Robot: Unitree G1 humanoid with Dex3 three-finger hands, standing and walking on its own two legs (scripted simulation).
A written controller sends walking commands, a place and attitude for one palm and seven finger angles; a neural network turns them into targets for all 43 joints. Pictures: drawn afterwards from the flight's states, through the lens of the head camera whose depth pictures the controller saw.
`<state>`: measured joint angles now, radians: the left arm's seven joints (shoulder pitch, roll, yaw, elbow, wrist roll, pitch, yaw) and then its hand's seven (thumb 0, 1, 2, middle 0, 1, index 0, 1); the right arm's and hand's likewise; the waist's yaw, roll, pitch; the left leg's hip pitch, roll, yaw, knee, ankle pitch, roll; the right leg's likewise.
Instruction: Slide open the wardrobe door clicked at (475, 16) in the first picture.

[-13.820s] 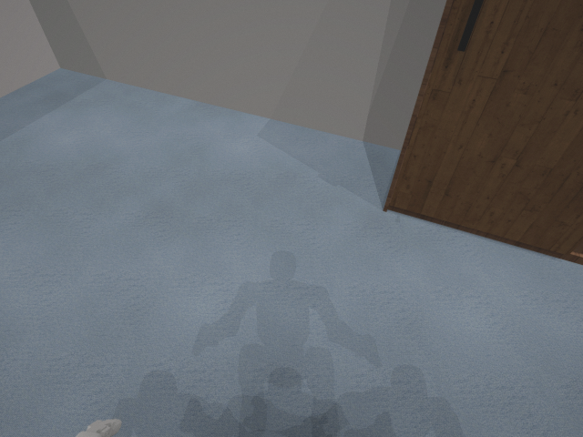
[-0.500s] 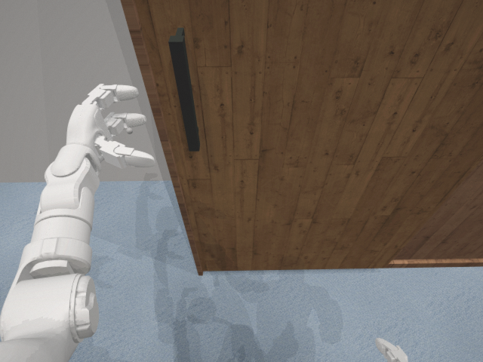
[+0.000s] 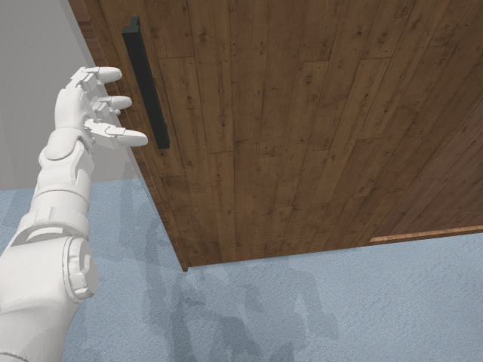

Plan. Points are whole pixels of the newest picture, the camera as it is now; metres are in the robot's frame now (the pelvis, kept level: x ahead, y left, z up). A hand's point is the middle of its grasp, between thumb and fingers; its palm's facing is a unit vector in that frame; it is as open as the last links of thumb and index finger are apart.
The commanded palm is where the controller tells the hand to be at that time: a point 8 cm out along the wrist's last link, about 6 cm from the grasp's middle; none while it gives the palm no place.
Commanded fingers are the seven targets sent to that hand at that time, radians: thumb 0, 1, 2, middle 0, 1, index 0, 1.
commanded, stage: move the hooked fingers beside the handle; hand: left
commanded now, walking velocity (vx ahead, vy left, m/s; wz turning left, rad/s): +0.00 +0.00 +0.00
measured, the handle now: (151, 90) +0.54 +0.14 +0.16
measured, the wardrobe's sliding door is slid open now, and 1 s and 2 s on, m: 0.00 0.00 0.00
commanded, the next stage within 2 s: feel for the door with the fingertips in 0.88 s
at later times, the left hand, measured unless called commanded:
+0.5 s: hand (112, 121) +0.46 +0.19 +0.16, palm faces +0.08 -1.00 +0.01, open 13.9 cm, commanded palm +0.44 +0.24 +0.16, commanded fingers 0.00 -0.50 0.30 -0.30 -1.20 -0.30 -1.20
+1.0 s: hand (106, 119) +0.47 +0.20 +0.16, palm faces +0.08 -1.00 +0.01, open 13.9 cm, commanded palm +0.43 +0.24 +0.16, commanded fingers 0.00 -0.50 0.30 -0.30 -1.20 -0.30 -1.20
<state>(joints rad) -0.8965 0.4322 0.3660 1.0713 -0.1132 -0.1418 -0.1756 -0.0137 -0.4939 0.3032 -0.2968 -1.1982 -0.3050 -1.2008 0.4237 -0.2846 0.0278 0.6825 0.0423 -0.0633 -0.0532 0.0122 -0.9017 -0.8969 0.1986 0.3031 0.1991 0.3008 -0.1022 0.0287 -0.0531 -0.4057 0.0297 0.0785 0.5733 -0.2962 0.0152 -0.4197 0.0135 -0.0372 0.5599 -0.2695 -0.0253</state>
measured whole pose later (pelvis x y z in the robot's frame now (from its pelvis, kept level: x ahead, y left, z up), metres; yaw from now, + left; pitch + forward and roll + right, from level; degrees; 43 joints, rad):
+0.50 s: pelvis -0.01 +0.00 +0.00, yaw +2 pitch +7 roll -1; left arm -0.91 0.40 0.31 1.06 -0.12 -0.15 -0.16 -0.01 -0.50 0.30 -0.30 -1.20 -0.30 -1.20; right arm 0.33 -0.27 0.04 0.64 0.04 -0.08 -0.06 0.01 -0.90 -0.90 0.20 0.30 0.20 0.30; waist -0.08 0.02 -0.04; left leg -0.44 0.02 0.05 0.61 -0.30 0.02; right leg -0.43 0.00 -0.06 0.58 -0.27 -0.02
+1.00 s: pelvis +0.00 +0.01 +0.00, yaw +0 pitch +7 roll -1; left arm -0.83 0.41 0.34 0.97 -0.13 -0.13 -0.17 -0.01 -0.50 0.30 -0.30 -1.20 -0.30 -1.20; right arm 0.40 -0.28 0.02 0.67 0.05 -0.05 -0.06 0.01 -0.90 -0.90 0.20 0.30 0.20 0.30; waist -0.09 0.02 -0.06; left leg -0.41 0.03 0.07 0.60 -0.32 0.02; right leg -0.41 0.01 -0.04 0.56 -0.28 -0.02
